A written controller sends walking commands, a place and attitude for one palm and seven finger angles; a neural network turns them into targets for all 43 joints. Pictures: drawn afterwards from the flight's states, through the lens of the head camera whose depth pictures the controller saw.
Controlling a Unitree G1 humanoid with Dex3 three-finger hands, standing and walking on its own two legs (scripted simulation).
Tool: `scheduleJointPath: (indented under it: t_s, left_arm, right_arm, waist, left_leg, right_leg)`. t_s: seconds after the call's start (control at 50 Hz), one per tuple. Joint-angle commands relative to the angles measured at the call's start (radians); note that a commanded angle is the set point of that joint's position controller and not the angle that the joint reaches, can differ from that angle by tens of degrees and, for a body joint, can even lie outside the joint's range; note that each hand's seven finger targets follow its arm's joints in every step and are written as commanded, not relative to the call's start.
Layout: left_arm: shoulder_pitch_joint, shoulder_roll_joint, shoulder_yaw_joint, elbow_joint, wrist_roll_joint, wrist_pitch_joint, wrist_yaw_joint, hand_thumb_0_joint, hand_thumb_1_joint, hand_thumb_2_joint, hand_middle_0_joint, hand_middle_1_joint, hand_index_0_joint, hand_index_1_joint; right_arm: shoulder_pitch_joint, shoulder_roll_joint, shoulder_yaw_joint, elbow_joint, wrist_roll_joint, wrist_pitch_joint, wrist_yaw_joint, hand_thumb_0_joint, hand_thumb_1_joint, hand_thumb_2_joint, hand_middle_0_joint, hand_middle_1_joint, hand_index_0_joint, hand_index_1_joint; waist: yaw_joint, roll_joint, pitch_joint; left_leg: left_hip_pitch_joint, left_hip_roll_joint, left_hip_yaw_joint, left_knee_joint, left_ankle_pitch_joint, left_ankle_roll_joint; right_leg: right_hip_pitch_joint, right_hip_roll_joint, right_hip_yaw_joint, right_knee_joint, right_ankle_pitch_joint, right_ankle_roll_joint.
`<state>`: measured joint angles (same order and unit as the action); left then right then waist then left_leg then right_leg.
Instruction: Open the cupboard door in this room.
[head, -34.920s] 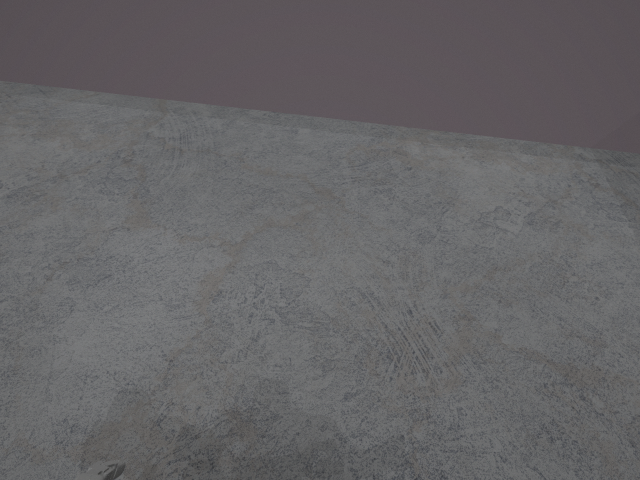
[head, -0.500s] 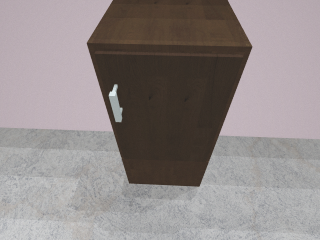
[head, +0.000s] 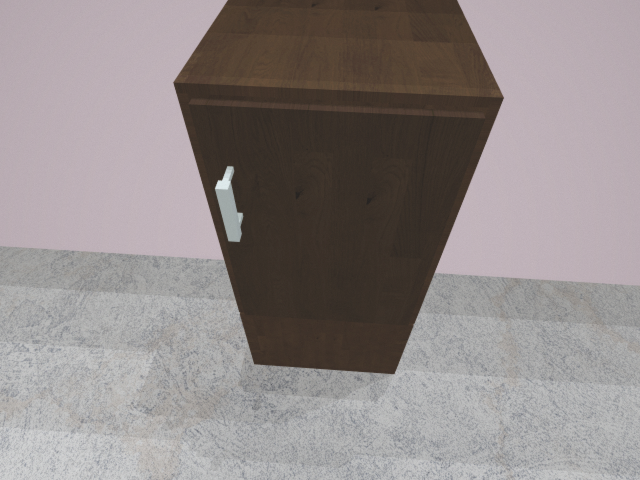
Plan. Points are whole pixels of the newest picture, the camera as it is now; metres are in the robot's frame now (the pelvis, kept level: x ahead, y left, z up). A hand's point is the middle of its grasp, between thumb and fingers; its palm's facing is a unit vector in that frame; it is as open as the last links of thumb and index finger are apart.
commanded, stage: look again from close up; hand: left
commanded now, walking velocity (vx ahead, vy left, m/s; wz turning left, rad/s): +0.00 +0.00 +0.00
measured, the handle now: (232, 204) +0.53 +0.19 +0.01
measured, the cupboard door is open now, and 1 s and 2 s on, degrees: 0 0 0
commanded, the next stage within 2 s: raise the hand with hooked fingers in 0.32 s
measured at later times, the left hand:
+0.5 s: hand out of the picture +0.06 +0.18 -0.14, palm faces +0.17 -0.96 -0.20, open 7.4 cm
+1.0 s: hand out of the picture +0.13 +0.21 -0.04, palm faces +0.04 -1.00 -0.06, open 9.5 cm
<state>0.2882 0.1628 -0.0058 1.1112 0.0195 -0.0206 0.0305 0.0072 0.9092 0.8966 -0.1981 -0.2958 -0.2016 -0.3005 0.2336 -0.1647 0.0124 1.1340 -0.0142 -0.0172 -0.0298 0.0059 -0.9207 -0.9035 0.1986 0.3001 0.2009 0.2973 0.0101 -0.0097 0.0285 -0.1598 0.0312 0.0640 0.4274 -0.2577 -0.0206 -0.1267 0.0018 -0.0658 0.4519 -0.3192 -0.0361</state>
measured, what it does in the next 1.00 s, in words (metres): lowers itself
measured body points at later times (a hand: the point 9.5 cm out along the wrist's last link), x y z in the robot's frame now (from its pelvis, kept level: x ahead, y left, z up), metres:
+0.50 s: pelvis -0.01 +0.00 +0.00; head +0.01 -0.01 +0.45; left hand +0.05 +0.23 -0.12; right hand +0.03 -0.24 -0.15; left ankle -0.02 +0.13 -0.74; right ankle -0.05 -0.09 -0.74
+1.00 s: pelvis -0.07 +0.01 -0.09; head -0.02 +0.02 +0.36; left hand +0.12 +0.26 -0.03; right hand +0.15 -0.21 -0.14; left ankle -0.02 +0.13 -0.74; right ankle -0.05 -0.09 -0.74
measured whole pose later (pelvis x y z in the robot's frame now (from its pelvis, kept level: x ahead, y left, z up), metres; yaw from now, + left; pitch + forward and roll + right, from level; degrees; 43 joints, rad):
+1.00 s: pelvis -0.07 +0.01 -0.09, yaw +2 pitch +12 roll -2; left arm 0.37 0.24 0.16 0.06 -0.26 -0.48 -0.30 0.02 0.42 0.69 -0.23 -0.60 -0.24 -0.61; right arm 0.18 -0.22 0.01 0.53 0.02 -0.22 -0.06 0.01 -0.90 -0.90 0.20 0.30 0.20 0.30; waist 0.03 0.01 -0.12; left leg -0.89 0.05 -0.04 1.16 -0.48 -0.01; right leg -0.80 -0.01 -0.14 1.13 -0.53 -0.05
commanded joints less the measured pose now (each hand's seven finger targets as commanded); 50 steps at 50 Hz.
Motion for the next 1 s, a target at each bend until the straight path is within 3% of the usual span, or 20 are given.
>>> scheduleJointPath:
  t_s: [0.0,0.38,0.4,0.42,0.44,0.46,0.48,0.5,0.52,0.54,0.56,0.6,0.64,0.66,0.7,0.76,0.78,0.84,0.9,0.98]
  left_arm:
    - [0.059,0.12,0.026,-0.033,-0.005,-0.012,0.01,0.0,0.9,0.9,-0.2,-0.3,-0.2,-0.3]
    - [0.041,0.13,0.031,-0.037,-0.005,-0.013,0.007,0.0,0.9,0.9,-0.2,-0.3,-0.2,-0.3]
    - [0.149,0.115,0.027,0.001,0.004,-0.032,0.049,0.0,0.9,0.9,-0.2,-0.3,-0.2,-0.3]
    - [-0.605,0.344,0.126,-1.516,-0.218,-0.26,0.021,0.0,0.877,0.89,-0.202,-0.315,-0.202,-0.315]
    - [-0.158,0.3,0.153,-1.248,-0.13,-0.224,0.062,0.0,0.853,0.88,-0.203,-0.33,-0.203,-0.33]
    - [0.095,0.071,0.037,-1.094,-0.163,-0.103,0.087,0.0,0.83,0.87,-0.205,-0.345,-0.205,-0.345]
    - [0.065,-0.006,0.031,-1.065,-0.199,-0.108,0.063,0.0,0.807,0.86,-0.207,-0.36,-0.207,-0.36]
    - [-0.007,0.058,0.086,-1.082,-0.204,-0.158,0.041,0.0,0.783,0.85,-0.208,-0.375,-0.208,-0.375]
    - [-0.002,0.092,0.136,-1.034,-0.205,-0.22,0.01,0.0,0.76,0.84,-0.21,-0.39,-0.21,-0.39]
    - [0.112,0.037,0.143,-0.924,-0.215,-0.286,-0.035,0.0,0.737,0.83,-0.212,-0.405,-0.212,-0.405]
    - [0.22,0.0,0.133,-0.85,-0.219,-0.355,-0.089,0.0,0.713,0.82,-0.213,-0.42,-0.213,-0.42]
    - [0.287,-0.016,0.14,-0.839,-0.247,-0.518,-0.209,0.0,0.667,0.8,-0.217,-0.45,-0.217,-0.45]
    - [0.268,0.05,0.179,-0.862,-0.265,-0.657,-0.339,0.0,0.62,0.78,-0.22,-0.48,-0.22,-0.48]
    - [0.268,0.115,0.235,-0.83,-0.273,-0.677,-0.397,0.0,0.597,0.77,-0.222,-0.495,-0.222,-0.495]
    - [0.189,0.155,0.266,-0.956,-0.319,-0.631,-0.439,0.0,0.55,0.75,-0.225,-0.525,-0.225,-0.525]
    - [0.021,0.187,0.289,-1.128,-0.362,-0.543,-0.403,0.0,0.48,0.72,-0.23,-0.57,-0.23,-0.57]
    - [-0.024,0.183,0.273,-1.22,-0.355,-0.54,-0.376,0.0,0.457,0.71,-0.232,-0.585,-0.232,-0.585]
    - [-0.085,0.182,0.233,-1.388,-0.303,-0.559,-0.304,0.0,0.387,0.68,-0.237,-0.63,-0.237,-0.63]
    - [-0.137,0.178,0.183,-1.361,-0.28,-0.553,-0.313,0.0,0.317,0.65,-0.242,-0.675,-0.242,-0.675]
    - [-0.104,0.221,0.234,-1.209,-0.312,-0.454,-0.373,0.0,0.223,0.61,-0.248,-0.735,-0.248,-0.735]
  right_arm:
    - [0.042,-0.094,-0.016,-0.032,0.001,-0.011,-0.006,0.0,-0.9,-0.9,0.2,0.3,0.2,0.3]
    - [0.047,-0.101,-0.017,-0.027,0.0,-0.012,-0.007,0.0,-0.9,-0.9,0.2,0.3,0.2,0.3]
    - [-0.049,-0.104,-0.026,-0.097,0.013,-0.016,0.003,0.0,-0.9,-0.9,0.2,0.3,0.2,0.3]
    - [0.007,-0.274,-0.043,-0.426,0.061,-0.171,-0.044,0.0,-0.9,-0.9,0.2,0.3,0.2,0.3]
    - [-0.054,-0.195,-0.035,-0.38,0.042,-0.246,-0.076,0.0,-0.9,-0.9,0.2,0.3,0.2,0.3]
    - [-0.051,-0.154,-0.055,-0.386,0.062,-0.268,-0.072,0.0,-0.9,-0.9,0.2,0.3,0.2,0.3]
    - [-0.032,-0.171,-0.055,-0.376,0.068,-0.267,-0.068,0.0,-0.9,-0.9,0.2,0.3,0.2,0.3]
    - [-0.055,-0.201,-0.077,-0.427,0.055,-0.276,-0.063,0.0,-0.9,-0.9,0.2,0.3,0.2,0.3]
    - [-0.037,-0.219,-0.09,-0.44,0.037,-0.278,-0.059,0.0,-0.9,-0.9,0.2,0.3,0.2,0.3]
    - [-0.049,-0.21,-0.097,-0.466,0.023,-0.279,-0.051,0.0,-0.9,-0.9,0.2,0.3,0.2,0.3]
    - [-0.073,-0.199,-0.099,-0.505,0.025,-0.286,-0.035,0.0,-0.9,-0.9,0.2,0.3,0.2,0.3]
    - [-0.114,-0.192,-0.107,-0.562,0.014,-0.291,-0.003,0.0,-0.9,-0.9,0.2,0.3,0.2,0.3]
    - [-0.135,-0.196,-0.117,-0.619,0.022,-0.295,0.023,0.0,-0.9,-0.9,0.2,0.3,0.2,0.3]
    - [-0.126,-0.206,-0.121,-0.642,0.03,-0.288,0.033,0.0,-0.9,-0.9,0.2,0.3,0.2,0.3]
    - [-0.154,-0.214,-0.118,-0.736,0.044,-0.266,0.024,0.0,-0.9,-0.9,0.2,0.3,0.2,0.3]
    - [-0.14,-0.205,-0.103,-0.791,0.056,-0.238,-0.007,0.0,-0.9,-0.9,0.2,0.3,0.2,0.3]
    - [-0.126,-0.202,-0.1,-0.807,0.056,-0.234,-0.014,0.0,-0.9,-0.9,0.2,0.3,0.2,0.3]
    - [-0.066,-0.187,-0.085,-0.78,0.043,-0.235,-0.033,0.0,-0.9,-0.9,0.2,0.3,0.2,0.3]
    - [-0.05,-0.195,-0.066,-0.738,0.036,-0.25,-0.046,0.0,-0.9,-0.9,0.2,0.3,0.2,0.3]
    - [-0.059,-0.21,-0.052,-0.722,0.05,-0.256,-0.054,0.0,-0.9,-0.9,0.2,0.3,0.2,0.3]
  waist:
    - [-0.003,0.005,0.015]
    - [-0.001,0.001,0.02]
    - [0.038,-0.047,0.057]
    - [-0.096,0.142,-0.429]
    - [0.01,0.315,-0.431]
    - [-0.019,0.247,-0.252]
    - [-0.05,0.07,-0.137]
    - [-0.066,-0.02,-0.048]
    - [-0.081,-0.124,-0.061]
    - [-0.049,-0.215,-0.053]
    - [-0.003,-0.154,-0.051]
    - [0.044,-0.201,-0.142]
    - [0.047,-0.145,-0.215]
    - [0.06,-0.079,-0.229]
    - [0.065,-0.059,-0.325]
    - [0.028,-0.042,-0.303]
    - [0.014,0.013,-0.308]
    - [-0.028,0.105,-0.347]
    - [-0.07,0.125,-0.314]
    - [-0.052,0.066,-0.289]
  left_leg:
    - [0.01,0.078,-0.059,-0.042,0.213,0.04]
    - [-0.002,0.08,-0.067,-0.052,0.216,0.037]
    - [-0.109,0.067,-0.008,0.208,0.14,0.008]
    - [0.162,-0.036,-0.029,0.027,0.301,0.064]
    - [0.234,-0.009,-0.021,-0.006,0.459,0.07]
    - [0.134,0.0,-0.043,0.016,0.459,0.051]
    - [0.051,0.006,-0.052,0.062,0.41,0.049]
    - [-0.039,-0.014,-0.065,0.113,0.301,0.054]
    - [-0.111,-0.023,-0.062,0.164,0.227,0.052]
    - [-0.212,-0.027,-0.065,0.213,0.157,0.044]
    - [-0.286,-0.043,-0.058,0.261,0.133,0.034]
    - [-0.437,-0.048,-0.049,0.368,0.075,0.017]
    - [-0.55,-0.057,-0.041,0.471,0.027,0.01]
    - [-0.582,-0.059,-0.037,0.514,0.028,0.01]
    - [-0.617,-0.071,-0.009,0.545,-0.032,0.024]
    - [-0.634,-0.057,-0.034,0.561,-0.151,0.036]
    - [-0.613,-0.046,-0.037,0.563,-0.162,0.044]
    - [-0.529,-0.02,-0.067,0.564,-0.08,0.056]
    - [-0.531,-0.012,-0.094,0.573,-0.085,0.057]
    - [-0.578,-0.018,-0.106,0.541,-0.14,0.051]
  right_leg:
    - [-0.035,-0.122,0.11,-0.086,0.324,-0.008]
    - [-0.03,-0.121,0.11,-0.097,0.311,-0.01]
    - [-0.043,-0.204,0.206,-0.108,0.835,0.068]
    - [0.062,-0.11,0.121,0.006,0.724,0.012]
    - [0.022,-0.038,0.074,0.059,0.455,-0.013]
    - [-0.091,-0.019,0.002,0.059,0.303,0.003]
    - [-0.163,-0.018,-0.03,0.048,0.306,0.018]
    - [-0.256,-0.014,-0.031,0.055,0.285,0.031]
    - [-0.331,-0.013,-0.036,0.083,0.235,0.041]
    - [-0.391,-0.009,-0.039,0.133,0.175,0.045]
    - [-0.414,-0.012,-0.027,0.195,0.172,0.035]
    - [-0.468,-0.009,-0.005,0.327,0.139,0.027]
    - [-0.491,-0.025,0.053,0.41,0.128,0.021]
    - [-0.488,-0.038,0.101,0.438,0.138,0.013]
    - [-0.466,-0.046,0.145,0.425,0.011,0.02]
    - [-0.549,-0.033,0.175,0.37,-0.252,0.028]
    - [-0.574,-0.027,0.172,0.365,-0.287,0.026]
    - [-0.602,0.0,0.107,0.419,-0.124,0.013]
    - [-0.662,0.013,0.071,0.443,-0.1,0.011]
    - [-0.624,0.014,0.068,0.397,-0.181,0.017]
